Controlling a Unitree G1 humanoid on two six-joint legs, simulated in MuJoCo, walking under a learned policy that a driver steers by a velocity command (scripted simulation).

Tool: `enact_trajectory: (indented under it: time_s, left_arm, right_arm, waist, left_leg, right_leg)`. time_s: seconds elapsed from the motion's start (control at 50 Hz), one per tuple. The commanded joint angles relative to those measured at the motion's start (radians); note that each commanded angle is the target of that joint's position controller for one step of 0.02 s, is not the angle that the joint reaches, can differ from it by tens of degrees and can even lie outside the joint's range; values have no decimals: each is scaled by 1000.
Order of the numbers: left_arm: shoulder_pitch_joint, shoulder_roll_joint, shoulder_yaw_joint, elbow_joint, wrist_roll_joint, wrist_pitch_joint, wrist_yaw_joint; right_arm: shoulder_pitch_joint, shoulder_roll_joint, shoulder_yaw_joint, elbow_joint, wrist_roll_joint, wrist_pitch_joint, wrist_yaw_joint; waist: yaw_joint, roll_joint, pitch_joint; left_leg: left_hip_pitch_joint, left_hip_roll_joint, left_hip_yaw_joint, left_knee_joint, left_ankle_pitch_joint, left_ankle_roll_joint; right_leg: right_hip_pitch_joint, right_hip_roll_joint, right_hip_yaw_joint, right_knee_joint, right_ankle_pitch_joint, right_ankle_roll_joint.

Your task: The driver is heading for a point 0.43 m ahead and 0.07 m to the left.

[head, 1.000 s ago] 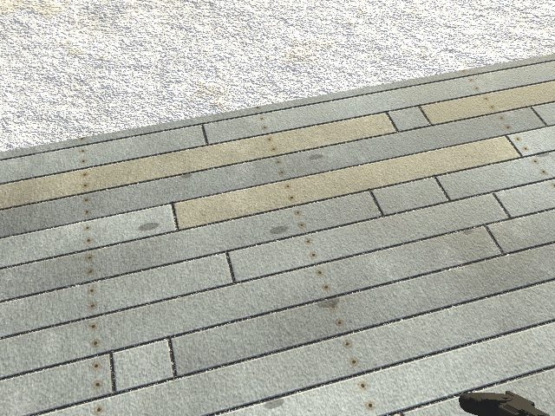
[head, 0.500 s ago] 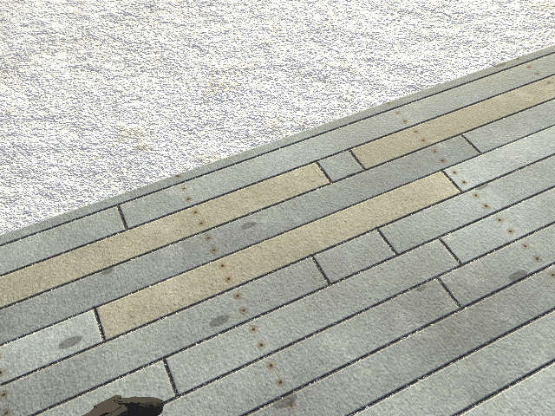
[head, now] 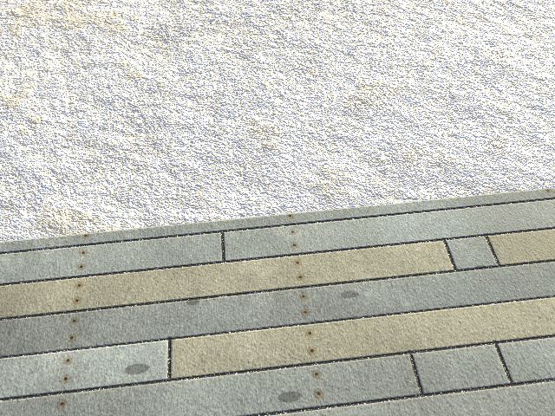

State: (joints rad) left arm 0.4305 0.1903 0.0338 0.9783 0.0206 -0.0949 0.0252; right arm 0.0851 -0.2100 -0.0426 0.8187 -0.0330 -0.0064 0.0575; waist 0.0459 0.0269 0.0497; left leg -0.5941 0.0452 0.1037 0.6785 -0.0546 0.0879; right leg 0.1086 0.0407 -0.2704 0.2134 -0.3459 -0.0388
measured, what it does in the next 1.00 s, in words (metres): walks ahead, turning left: left foot, then right foot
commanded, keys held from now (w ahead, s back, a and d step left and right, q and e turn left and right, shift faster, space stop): w+q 0.36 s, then no key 0.64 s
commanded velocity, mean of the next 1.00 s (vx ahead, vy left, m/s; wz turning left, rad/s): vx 0.29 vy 0.00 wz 0.33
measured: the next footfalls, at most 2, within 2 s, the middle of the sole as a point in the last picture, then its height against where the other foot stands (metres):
left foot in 0.08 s outside the picture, level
right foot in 0.60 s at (307, 398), level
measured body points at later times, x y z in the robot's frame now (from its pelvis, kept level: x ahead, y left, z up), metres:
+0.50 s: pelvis +0.26 +0.04 +0.01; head +0.30 +0.06 +0.45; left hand +0.39 +0.31 -0.10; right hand +0.31 -0.24 -0.12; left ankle +0.15 +0.07 -0.73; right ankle +0.46 -0.07 -0.69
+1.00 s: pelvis +0.35 +0.04 +0.00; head +0.35 +0.04 +0.45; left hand +0.33 +0.29 -0.14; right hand +0.48 -0.17 -0.14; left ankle +0.31 +0.15 -0.73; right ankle +0.46 -0.02 -0.73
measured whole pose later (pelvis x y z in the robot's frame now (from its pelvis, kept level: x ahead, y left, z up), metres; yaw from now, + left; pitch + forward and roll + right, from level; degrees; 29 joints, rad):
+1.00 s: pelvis +0.35 +0.04 +0.00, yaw +19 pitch -1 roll +0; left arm 0.28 0.21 0.01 0.88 0.01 0.03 0.01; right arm 0.28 -0.20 0.00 0.91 -0.02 0.04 -0.03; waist 0.01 -0.01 0.01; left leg -0.21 -0.02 -0.05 0.53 -0.29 0.01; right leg -0.32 0.04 -0.05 0.44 -0.13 -0.05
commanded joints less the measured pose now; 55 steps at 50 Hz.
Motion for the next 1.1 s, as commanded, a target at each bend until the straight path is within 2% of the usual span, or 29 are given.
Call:
enact_trajectory:
  time_s: [0.02,0.06,0.08,0.1,0.12,0.14,0.18,0.2,0.24,0.28,0.36,0.48,0.52,0.56,0.58,0.6,0.62,0.64,0.66,0.68,0.7,0.72,0.78,0.88,0.94,0.96,0.98,1.0,1.1]
  left_arm:
    - [36,174,35,-21,2,5,16]
    - [13,207,44,-29,6,22,17]
    - [-9,215,47,-42,0,29,12]
    - [-15,178,38,-77,-1,26,5]
    - [-6,101,27,-157,-17,17,-17]
    - [-143,166,36,-177,0,6,-21]
    - [-156,155,32,-185,-13,-15,-24]
    - [-146,148,32,-183,6,-1,-21]
    - [-117,135,29,-184,28,37,-26]
    - [-150,123,27,-201,30,56,-35]
    - [-320,126,24,-267,25,65,-42]
    - [-423,100,0,-303,10,54,-43]
    - [-386,118,2,-291,10,45,-38]
    - [-252,157,15,-247,14,34,-25]
    - [-152,167,19,-221,18,16,-14]
    - [-35,230,27,-205,27,-4,-5]
    - [-45,263,32,-220,10,7,-16]
    - [-31,209,21,-225,-27,25,-32]
    - [-117,171,16,-224,-37,37,-25]
    - [-214,82,-14,-249,-26,46,-20]
    - [-263,64,-27,-246,-11,50,-12]
    - [-247,73,-30,-230,3,51,-12]
    - [-205,123,-17,-193,13,44,-8]
    - [-197,149,-5,-178,8,85,-9]
    - [-169,152,3,-164,-1,115,-4]
    - [-150,138,4,-162,-3,118,-6]
    - [-105,86,-5,-147,-14,119,-14]
    - [-125,108,1,-125,-16,120,-15]
    - [-74,113,5,-50,-2,102,-21]
  right_arm:
    - [-32,-58,-11,-73,-3,-12,-4]
    - [116,-95,-32,-34,-4,-17,-13]
    - [254,-127,-50,8,-13,-26,-21]
    - [368,-221,-81,31,-22,-29,-36]
    - [311,-315,-102,6,-9,-22,-40]
    - [320,-281,-97,12,17,-11,-44]
    - [226,-193,-72,16,22,-15,-52]
    - [199,-177,-65,9,31,-22,-55]
    - [180,-156,-54,6,36,-42,-56]
    - [210,-182,-58,14,36,-56,-55]
    - [303,-202,-63,21,35,-54,-52]
    - [391,-176,-47,44,32,-39,-70]
    - [388,-175,-41,43,21,-31,-81]
    - [337,-200,-42,28,21,-38,-89]
    - [305,-203,-39,22,34,-42,-88]
    - [300,-161,-24,-27,46,-52,-86]
    - [499,-88,-19,-5,73,-46,-94]
    - [544,-151,-29,33,38,-29,-103]
    - [525,-147,-28,48,38,-10,-102]
    - [417,-154,-25,32,18,7,-100]
    - [354,-140,-20,11,22,24,-91]
    - [343,-131,-19,17,18,38,-84]
    - [383,-76,0,42,25,53,-81]
    - [302,-81,12,54,22,69,-88]
    - [299,-83,21,67,8,49,-89]
    - [298,-114,19,60,-3,35,-94]
    - [241,-142,13,75,11,28,-95]
    - [226,-75,31,73,15,18,-93]
    - [252,-84,26,107,24,1,-95]
  waist:
    - [-37,-127,10]
    - [-105,-141,-83]
    - [-175,-107,-155]
    - [-215,2,-244]
    - [-130,220,-291]
    - [-170,15,-228]
    - [-82,-81,-49]
    - [-52,-91,-30]
    - [-14,-45,-40]
    - [-13,-32,-35]
    - [-71,12,-10]
    - [-129,57,-46]
    - [-116,74,-54]
    - [-49,81,-82]
    - [16,38,-107]
    - [42,-64,-238]
    - [-46,-251,-400]
    - [-43,-120,-432]
    - [-60,-143,-356]
    - [-60,-75,-225]
    - [-71,-114,-147]
    - [-76,-115,-93]
    - [-101,-129,-134]
    - [-73,-182,-92]
    - [-83,-103,-14]
    - [-65,-43,3]
    - [-14,141,60]
    - [-16,94,49]
    - [-16,6,33]
  left_leg:
    - [58,-76,74,-43,-115,58]
    - [231,-140,79,-79,-207,111]
    - [429,-148,41,-174,-176,146]
    - [668,53,-227,-213,-260,207]
    - [902,310,-821,-340,-173,387]
    - [864,284,-761,-393,-159,353]
    - [619,220,-543,-431,30,263]
    - [529,176,-477,-442,110,240]
    - [444,123,-409,-457,203,234]
    - [422,77,-361,-465,238,213]
    - [463,52,-376,-475,211,167]
    - [576,17,-286,-320,664,65]
    - [586,23,-303,-254,694,52]
    - [577,30,-338,-131,748,28]
    - [545,3,-321,6,672,11]
    - [382,-52,-298,238,277,-23]
    - [235,-209,-227,522,-632,-47]
    - [219,-183,-275,591,-617,-47]
    - [178,-159,-263,636,-540,-69]
    - [179,-119,-253,569,-484,-79]
    - [200,-98,-245,484,-449,-92]
    - [270,-96,-227,421,-416,-100]
    - [364,-103,-183,247,-393,-110]
    - [415,-79,-120,-22,-328,-96]
    - [503,-32,-175,-242,-199,-46]
    - [474,54,-289,-325,-262,-19]
    - [252,92,-346,-390,-401,13]
    - [145,86,-365,-455,-501,-1]
    - [257,26,-274,-415,-352,-28]
  right_leg:
    - [33,-302,30,135,1099,-55]
    - [25,-310,18,389,1207,-65]
    - [-75,-296,6,608,1055,-49]
    - [-313,-250,5,916,603,-21]
    - [-752,2,117,1261,-216,36]
    - [-869,-59,305,1265,-127,22]
    - [-819,-134,304,1088,19,17]
    - [-752,-147,306,1030,27,30]
    - [-668,-157,306,954,12,61]
    - [-681,-152,279,872,58,81]
    - [-777,-142,267,698,213,101]
    - [-687,-50,221,467,344,58]
    - [-602,-18,228,399,311,32]
    - [-447,8,243,305,305,-5]
    - [-315,-23,262,180,482,-27]
    - [-49,-242,439,248,986,-77]
    - [148,-507,670,359,1573,-246]
    - [89,-489,705,356,1502,-275]
    - [-29,-465,691,258,1138,-298]
    - [-189,-377,604,176,883,-242]
    - [-297,-324,532,116,743,-202]
    - [-401,-267,455,91,756,-169]
    - [-410,-232,381,92,707,-145]
    - [-467,-210,447,15,2,-126]
    - [-592,-198,475,-6,-229,-37]
    - [-591,-168,455,49,-192,-1]
    - [-438,-79,335,97,-23,14]
    - [-303,-82,340,140,82,22]
    - [-306,-119,376,105,102,1]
